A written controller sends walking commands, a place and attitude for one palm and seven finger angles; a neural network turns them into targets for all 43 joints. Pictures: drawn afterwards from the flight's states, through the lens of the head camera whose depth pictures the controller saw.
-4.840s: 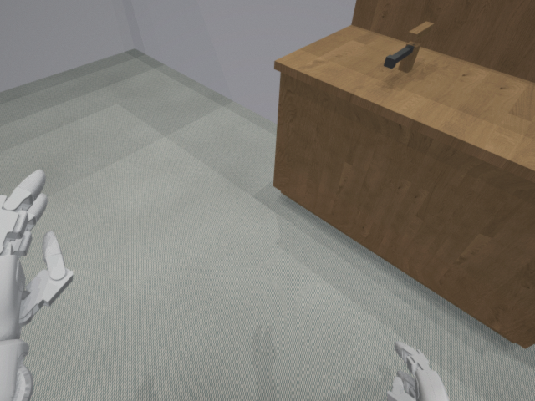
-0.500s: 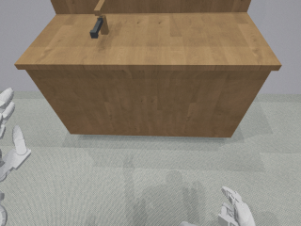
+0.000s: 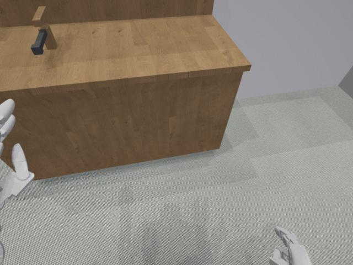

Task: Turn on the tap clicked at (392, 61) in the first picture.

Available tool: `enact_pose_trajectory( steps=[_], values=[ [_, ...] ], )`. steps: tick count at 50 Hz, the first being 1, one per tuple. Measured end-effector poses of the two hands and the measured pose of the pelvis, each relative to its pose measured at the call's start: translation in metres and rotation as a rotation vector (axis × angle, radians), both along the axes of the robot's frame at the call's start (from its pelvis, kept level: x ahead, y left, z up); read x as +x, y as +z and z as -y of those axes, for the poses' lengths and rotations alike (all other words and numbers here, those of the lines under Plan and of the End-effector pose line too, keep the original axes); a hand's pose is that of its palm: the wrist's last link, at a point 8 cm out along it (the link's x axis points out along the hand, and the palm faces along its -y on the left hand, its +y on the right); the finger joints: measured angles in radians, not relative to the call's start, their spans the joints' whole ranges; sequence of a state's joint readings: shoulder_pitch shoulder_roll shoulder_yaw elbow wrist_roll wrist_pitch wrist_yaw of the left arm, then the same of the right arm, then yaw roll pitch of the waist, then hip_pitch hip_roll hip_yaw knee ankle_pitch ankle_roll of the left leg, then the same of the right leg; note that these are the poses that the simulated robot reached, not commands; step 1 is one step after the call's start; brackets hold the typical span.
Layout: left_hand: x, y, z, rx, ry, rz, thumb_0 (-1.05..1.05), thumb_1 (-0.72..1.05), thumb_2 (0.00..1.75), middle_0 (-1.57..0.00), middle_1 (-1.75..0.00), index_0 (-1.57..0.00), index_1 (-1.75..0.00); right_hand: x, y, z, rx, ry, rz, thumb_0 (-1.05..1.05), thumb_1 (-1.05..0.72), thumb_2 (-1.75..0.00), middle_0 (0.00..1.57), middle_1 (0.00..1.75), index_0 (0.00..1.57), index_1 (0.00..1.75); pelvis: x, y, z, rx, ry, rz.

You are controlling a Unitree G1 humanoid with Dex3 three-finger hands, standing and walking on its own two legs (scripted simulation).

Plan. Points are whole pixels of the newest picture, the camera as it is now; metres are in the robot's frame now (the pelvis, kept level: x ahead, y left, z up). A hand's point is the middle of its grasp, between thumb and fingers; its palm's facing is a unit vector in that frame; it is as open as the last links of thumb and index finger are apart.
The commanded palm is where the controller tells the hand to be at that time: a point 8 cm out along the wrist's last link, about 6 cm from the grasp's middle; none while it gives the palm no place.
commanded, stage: take the last steps up to it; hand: left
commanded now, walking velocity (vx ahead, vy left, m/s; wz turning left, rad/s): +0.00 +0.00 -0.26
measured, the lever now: (37, 49) +0.77 +0.56 +0.06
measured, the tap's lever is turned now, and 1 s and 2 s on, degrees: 0 0 0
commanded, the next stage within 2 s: come to a stop and stand still in 1.92 s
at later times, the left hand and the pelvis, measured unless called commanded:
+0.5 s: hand (33, 173) +0.22 +0.24 +0.18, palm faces +0.39 -0.81 -0.43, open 7.4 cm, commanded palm +0.17 +0.29 +0.18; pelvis +0.00 +0.01 +0.00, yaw -1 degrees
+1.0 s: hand (21, 129) +0.30 +0.31 +0.18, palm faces +0.43 -0.80 -0.43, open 7.4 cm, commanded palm +0.25 +0.35 +0.18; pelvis +0.10 +0.07 -0.01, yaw +1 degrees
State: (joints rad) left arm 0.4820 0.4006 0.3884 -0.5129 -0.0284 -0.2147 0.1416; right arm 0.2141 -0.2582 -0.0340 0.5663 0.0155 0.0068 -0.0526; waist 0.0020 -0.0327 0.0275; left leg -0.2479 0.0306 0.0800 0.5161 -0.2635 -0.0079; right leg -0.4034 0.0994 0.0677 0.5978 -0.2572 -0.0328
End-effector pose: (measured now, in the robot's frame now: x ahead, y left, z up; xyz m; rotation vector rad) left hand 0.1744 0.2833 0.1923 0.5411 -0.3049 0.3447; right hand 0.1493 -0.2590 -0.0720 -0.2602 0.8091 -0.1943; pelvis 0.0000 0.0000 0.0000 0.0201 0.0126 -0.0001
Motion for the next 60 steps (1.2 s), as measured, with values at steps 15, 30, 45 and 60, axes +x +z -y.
enact_pose_trajectory(
  steps=[15, 30, 45, 60],
  values=[
    [0.009, 0.000, 0.044, -0.020, -0.080, -0.002, 0.02, 0.89, 0.90, -0.22, -0.31, -0.22, -0.30, -0.027, -0.022, -0.016, 0.130, -0.004, -0.008, 0.01, -0.90, -0.90, 0.21, 0.30, 0.21, 0.30, -0.011, 0.001, 0.018, -0.016, -0.036, 0.013],
    [0.019, -0.006, -0.011, -0.018, 0.024, 0.010, 0.02, 0.89, 0.90, -0.21, -0.31, -0.21, -0.30, -0.014, -0.019, -0.024, 0.040, -0.044, -0.004, 0.01, -0.91, -0.90, 0.20, 0.30, 0.20, 0.30, 0.016, -0.001, -0.014, -0.006, -0.002, 0.023],
    [0.059, -0.001, -0.032, -0.007, 0.031, -0.014, 0.02, 0.89, 0.90, -0.22, -0.31, -0.22, -0.30, 0.067, -0.019, -0.068, 0.096, 0.059, -0.034, 0.01, -0.90, -0.90, 0.21, 0.30, 0.20, 0.30, 0.069, 0.006, -0.037, 0.011, 0.025, 0.010],
    [0.144, 0.009, -0.074, 0.031, -0.035, 0.034, 0.02, 0.89, 0.90, -0.21, -0.31, -0.21, -0.30, 0.144, -0.018, -0.135, 0.152, 0.023, 0.087, 0.01, -0.91, -0.90, 0.20, 0.30, 0.20, 0.30, 0.134, -0.003, -0.088, -0.001, -0.010, -0.001]
  ],
)
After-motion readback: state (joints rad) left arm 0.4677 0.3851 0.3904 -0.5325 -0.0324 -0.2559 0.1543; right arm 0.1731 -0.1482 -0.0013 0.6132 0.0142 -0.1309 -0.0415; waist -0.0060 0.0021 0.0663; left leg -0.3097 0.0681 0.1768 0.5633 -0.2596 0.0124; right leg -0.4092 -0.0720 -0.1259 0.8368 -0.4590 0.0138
